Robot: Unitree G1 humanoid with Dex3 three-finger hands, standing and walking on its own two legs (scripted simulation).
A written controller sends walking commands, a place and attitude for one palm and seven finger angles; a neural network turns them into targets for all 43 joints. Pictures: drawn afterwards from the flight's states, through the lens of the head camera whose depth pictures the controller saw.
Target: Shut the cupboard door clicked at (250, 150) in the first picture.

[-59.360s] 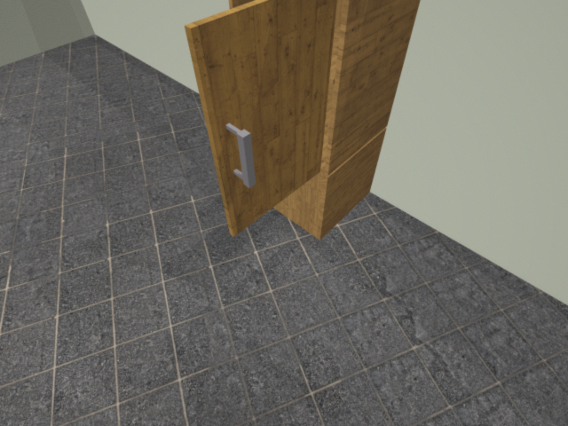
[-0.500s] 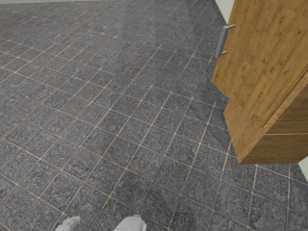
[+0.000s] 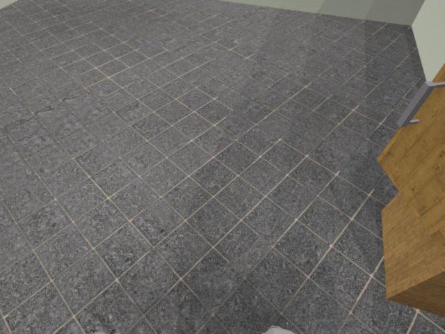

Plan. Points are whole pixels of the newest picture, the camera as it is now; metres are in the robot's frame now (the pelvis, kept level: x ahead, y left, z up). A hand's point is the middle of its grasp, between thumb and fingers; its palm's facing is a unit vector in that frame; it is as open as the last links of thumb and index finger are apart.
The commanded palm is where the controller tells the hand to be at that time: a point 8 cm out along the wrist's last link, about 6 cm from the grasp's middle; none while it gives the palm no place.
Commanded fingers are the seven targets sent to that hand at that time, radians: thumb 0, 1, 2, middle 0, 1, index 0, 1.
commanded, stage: walk to a spot facing it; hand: left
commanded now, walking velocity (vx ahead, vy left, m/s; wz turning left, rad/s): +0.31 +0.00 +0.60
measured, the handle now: (421, 105) +0.74 -0.55 -0.04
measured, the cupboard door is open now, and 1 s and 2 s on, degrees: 28 28 28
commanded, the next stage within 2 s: turn to face it in 0.98 s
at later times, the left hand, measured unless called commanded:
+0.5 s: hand out of the picture +0.00 +0.18 -0.19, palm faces +0.43 -0.89 -0.16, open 7.4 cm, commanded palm none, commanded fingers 0.00 0.90 0.90 -0.20 -0.30 -0.20 -0.30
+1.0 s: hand (109, 239) +0.33 +0.30 -0.15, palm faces +0.44 -0.87 -0.21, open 7.4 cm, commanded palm none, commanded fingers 0.00 0.90 0.90 -0.20 -0.30 -0.20 -0.30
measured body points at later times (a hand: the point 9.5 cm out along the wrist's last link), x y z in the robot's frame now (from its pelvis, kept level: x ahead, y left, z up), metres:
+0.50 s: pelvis +0.13 +0.04 -0.01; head +0.16 +0.08 +0.43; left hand -0.02 +0.23 -0.17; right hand +0.37 -0.14 -0.13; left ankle +0.18 +0.16 -0.74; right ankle +0.08 -0.13 -0.72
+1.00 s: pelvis +0.32 +0.09 +0.00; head +0.34 +0.09 +0.45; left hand +0.31 +0.34 -0.13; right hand +0.38 -0.15 -0.16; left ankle +0.20 +0.15 -0.67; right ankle +0.40 +0.01 -0.73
